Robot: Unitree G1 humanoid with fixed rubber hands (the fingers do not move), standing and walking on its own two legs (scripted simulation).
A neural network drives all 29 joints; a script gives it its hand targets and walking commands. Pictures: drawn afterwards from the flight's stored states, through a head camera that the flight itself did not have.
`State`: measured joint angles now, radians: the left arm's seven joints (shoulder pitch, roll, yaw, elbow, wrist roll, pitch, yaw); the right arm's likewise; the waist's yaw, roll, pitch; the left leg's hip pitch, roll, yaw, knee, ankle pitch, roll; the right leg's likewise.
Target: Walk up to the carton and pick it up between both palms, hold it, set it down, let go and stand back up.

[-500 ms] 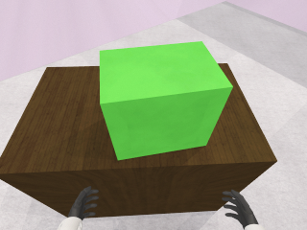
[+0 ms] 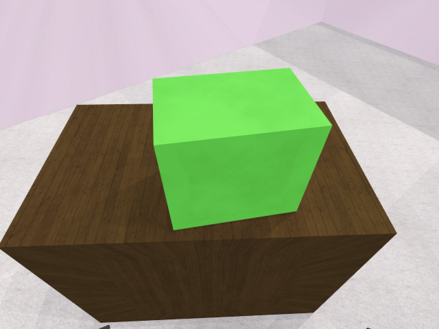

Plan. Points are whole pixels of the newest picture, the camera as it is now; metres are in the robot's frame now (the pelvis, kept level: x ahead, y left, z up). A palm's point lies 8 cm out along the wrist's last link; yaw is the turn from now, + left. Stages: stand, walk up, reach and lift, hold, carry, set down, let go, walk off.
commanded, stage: stand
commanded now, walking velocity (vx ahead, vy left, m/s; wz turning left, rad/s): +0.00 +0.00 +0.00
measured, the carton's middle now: (230, 150) +0.46 +0.00 +0.06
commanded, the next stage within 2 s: none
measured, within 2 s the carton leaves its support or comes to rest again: neither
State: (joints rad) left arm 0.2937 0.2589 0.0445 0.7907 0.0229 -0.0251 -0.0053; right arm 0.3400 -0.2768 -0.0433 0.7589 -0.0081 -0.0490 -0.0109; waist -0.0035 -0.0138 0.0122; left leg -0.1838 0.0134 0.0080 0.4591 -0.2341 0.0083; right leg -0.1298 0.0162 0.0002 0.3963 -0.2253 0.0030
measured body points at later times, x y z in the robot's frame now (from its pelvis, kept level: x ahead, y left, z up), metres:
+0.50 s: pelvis -0.03 +0.02 +0.00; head -0.04 +0.03 +0.45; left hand -0.01 +0.28 -0.15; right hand -0.01 -0.25 -0.13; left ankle +0.01 +0.11 -0.74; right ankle -0.01 -0.12 -0.74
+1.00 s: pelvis -0.02 +0.02 +0.00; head -0.02 +0.03 +0.45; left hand +0.00 +0.27 -0.15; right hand -0.01 -0.24 -0.13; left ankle +0.01 +0.11 -0.74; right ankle -0.01 -0.12 -0.74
